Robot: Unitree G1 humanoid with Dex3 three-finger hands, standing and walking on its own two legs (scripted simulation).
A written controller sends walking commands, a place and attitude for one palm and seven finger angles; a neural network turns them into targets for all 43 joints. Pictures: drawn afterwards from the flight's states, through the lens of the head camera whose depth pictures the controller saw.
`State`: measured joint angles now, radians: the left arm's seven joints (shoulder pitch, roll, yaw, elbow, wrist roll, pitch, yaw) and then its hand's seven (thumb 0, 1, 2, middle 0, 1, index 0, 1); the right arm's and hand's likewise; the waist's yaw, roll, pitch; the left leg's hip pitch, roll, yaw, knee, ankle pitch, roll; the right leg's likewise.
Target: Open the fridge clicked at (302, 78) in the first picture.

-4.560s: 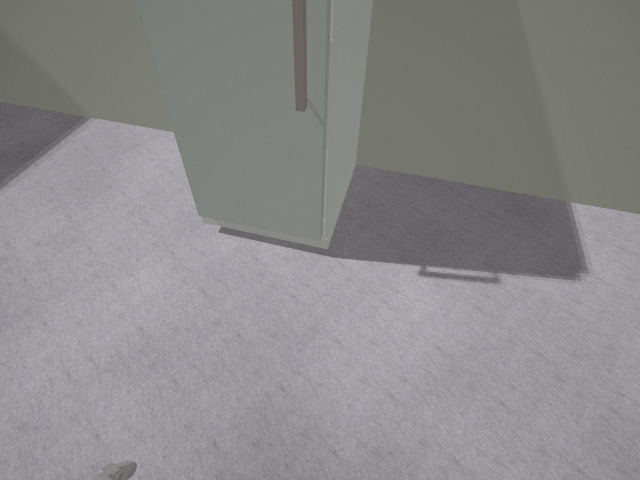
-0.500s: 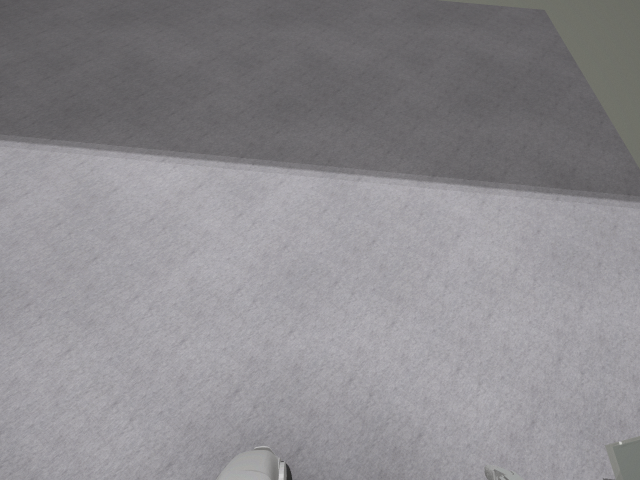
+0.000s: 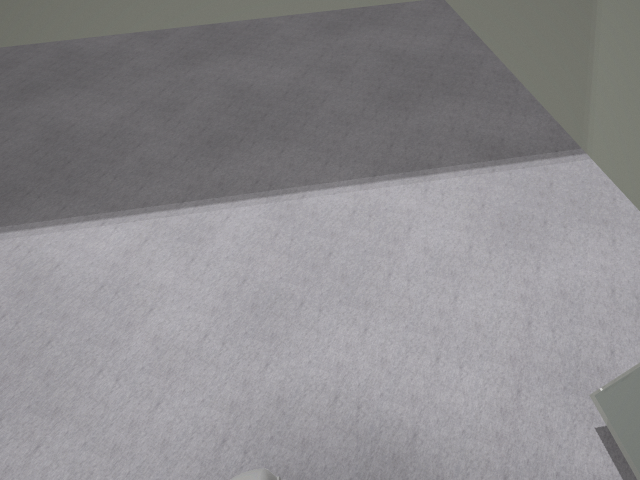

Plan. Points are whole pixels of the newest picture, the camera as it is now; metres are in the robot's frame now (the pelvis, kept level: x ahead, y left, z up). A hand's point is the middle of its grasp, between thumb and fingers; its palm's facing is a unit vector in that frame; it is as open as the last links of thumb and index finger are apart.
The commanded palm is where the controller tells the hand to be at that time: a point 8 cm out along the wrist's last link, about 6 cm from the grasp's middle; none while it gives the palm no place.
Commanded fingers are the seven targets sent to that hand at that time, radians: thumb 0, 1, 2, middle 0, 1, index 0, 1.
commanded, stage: turn to face it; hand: right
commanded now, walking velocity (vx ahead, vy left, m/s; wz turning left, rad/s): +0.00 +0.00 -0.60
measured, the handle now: out of the picture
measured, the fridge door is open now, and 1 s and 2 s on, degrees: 0 0 0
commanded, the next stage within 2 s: none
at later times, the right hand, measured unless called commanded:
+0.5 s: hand out of the picture +0.06 -0.17 -0.13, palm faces +0.28 +0.92 -0.27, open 7.4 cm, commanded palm none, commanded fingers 0.00 -0.90 -0.90 0.20 0.30 0.20 0.30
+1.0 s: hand out of the picture -0.12 -0.20 -0.16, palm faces +0.57 +0.78 -0.25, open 7.4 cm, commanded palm none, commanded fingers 0.00 -0.90 -0.90 0.20 0.30 0.20 0.30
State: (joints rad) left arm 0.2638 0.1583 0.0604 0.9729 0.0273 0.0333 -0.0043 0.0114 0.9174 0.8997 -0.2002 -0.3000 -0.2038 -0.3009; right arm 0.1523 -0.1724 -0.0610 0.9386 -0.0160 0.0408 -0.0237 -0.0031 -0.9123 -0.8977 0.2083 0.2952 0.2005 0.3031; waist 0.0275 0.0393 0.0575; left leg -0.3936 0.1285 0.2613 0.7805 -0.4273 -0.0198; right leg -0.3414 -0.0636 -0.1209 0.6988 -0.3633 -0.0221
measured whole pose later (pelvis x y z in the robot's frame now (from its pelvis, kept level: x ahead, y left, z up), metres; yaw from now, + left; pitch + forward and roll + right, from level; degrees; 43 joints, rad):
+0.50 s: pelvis -0.01 +0.05 +0.01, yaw -17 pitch +0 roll -1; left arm 0.20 0.26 0.10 0.93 0.02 0.07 -0.01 0.01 0.91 0.90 -0.20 -0.30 -0.21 -0.30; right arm 0.14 -0.17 -0.03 0.87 -0.02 0.01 -0.02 0.01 -0.91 -0.90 0.20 0.29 0.20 0.30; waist 0.03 -0.06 0.05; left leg -0.26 0.05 0.08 0.57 -0.32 0.00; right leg -0.46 0.05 0.08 0.86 -0.42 0.02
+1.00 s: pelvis -0.03 +0.01 +0.01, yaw -34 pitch +1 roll +1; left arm 0.13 0.22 0.05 0.89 0.02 0.02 -0.01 0.01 0.91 0.90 -0.20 -0.30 -0.21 -0.30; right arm 0.22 -0.28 -0.07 0.94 -0.01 0.07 -0.01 0.01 -0.91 -0.90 0.20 0.29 0.20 0.30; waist -0.01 0.05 0.10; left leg -0.46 0.13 0.09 1.12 -0.49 -0.10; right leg -0.28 0.00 -0.06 0.58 -0.32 -0.05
